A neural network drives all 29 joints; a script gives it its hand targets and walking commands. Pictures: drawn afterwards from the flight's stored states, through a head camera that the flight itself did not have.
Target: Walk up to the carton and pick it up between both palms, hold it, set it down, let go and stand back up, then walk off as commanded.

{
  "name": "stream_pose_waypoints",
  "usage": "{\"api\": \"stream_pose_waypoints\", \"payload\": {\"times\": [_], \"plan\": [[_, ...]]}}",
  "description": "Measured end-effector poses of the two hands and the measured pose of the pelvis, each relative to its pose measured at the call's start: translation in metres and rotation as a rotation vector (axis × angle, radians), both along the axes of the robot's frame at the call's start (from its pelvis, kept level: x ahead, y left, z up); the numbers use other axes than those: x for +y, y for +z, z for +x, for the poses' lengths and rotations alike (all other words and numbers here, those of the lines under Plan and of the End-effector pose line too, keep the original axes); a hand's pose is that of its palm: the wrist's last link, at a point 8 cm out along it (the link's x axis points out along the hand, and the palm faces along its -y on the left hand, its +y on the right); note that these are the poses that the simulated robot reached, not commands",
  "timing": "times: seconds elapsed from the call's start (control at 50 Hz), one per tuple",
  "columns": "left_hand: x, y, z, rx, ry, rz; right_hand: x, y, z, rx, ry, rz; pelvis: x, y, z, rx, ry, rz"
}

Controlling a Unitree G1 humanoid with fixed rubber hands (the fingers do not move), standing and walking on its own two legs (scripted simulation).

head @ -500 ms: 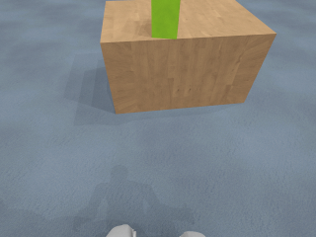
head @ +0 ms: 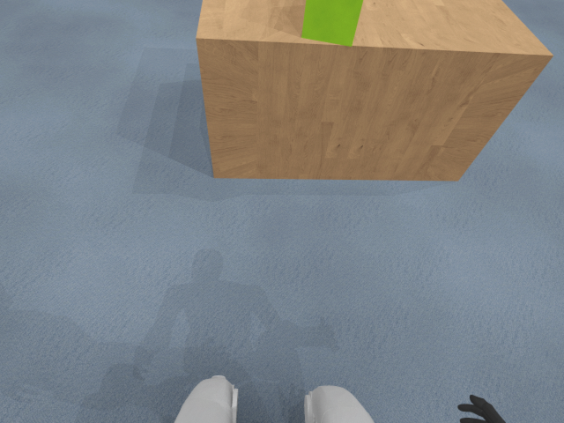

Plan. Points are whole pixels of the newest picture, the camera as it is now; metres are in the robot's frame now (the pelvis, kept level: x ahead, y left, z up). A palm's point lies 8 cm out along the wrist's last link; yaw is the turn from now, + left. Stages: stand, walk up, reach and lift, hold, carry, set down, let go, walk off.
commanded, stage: walk off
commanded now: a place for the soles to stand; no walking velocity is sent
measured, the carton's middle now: out of the picture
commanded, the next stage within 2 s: stand in 0.28 s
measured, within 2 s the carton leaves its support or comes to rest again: neither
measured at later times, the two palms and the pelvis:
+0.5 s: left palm (106, 388) +0.16 +0.26 -0.11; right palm out of the picture +0.11 -0.34 -0.12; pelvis +0.04 -0.03 +0.00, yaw -2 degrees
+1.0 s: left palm (95, 417) +0.12 +0.26 -0.09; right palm out of the picture +0.13 -0.32 -0.09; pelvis +0.03 -0.03 +0.02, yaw +0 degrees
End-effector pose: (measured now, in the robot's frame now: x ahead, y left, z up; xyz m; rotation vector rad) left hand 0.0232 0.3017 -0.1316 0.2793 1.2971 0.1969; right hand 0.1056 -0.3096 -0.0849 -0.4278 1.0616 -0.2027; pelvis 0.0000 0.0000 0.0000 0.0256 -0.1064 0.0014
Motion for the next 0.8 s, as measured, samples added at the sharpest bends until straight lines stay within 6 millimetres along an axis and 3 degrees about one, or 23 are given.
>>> {"api": "stream_pose_waypoints", "payload": {"times": [0.12, 0.22, 0.38, 0.58, 0.8], "plan": [[0.002, 0.008, 0.073, -0.109, -0.072, 0.062, -0.006, -0.022, 0.004, 0.065, -0.027, 0.038, -0.019, -0.006, 0.010, 0.016, -0.020, 0.013], [-0.010, 0.021, 0.103, -0.144, -0.117, 0.108, -0.019, -0.042, 0.008, 0.115, -0.070, 0.071, -0.033, -0.010, 0.020, 0.015, 0.002, -0.026], [-0.022, 0.023, 0.119, -0.097, -0.156, 0.104, -0.032, -0.047, 0.015, 0.102, -0.109, 0.059, -0.026, -0.009, 0.035, 0.035, -0.030, 0.004], [-0.043, 0.021, 0.146, -0.169, -0.132, 0.035, -0.027, -0.026, 0.010, 0.127, -0.132, 0.064, -0.032, 0.003, 0.046, 0.052, -0.020, -0.008], [-0.040, 0.026, 0.137, -0.181, -0.095, 0.015, -0.019, -0.008, 0.018, 0.057, -0.111, 0.062, -0.030, 0.012, 0.041, 0.035, -0.028, -0.023]]}}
